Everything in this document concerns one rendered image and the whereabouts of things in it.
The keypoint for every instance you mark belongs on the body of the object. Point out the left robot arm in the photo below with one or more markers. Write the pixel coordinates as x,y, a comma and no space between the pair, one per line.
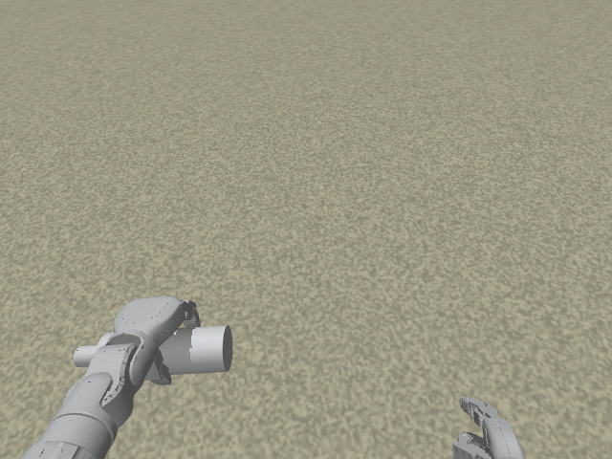
96,406

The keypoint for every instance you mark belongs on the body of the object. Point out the left robot hand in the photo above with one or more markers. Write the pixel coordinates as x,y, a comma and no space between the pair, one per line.
158,317

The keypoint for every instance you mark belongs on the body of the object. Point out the right robot hand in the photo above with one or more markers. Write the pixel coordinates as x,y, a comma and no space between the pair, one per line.
499,437

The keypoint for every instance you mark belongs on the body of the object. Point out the bottle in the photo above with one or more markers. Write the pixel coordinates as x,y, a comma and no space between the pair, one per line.
190,350

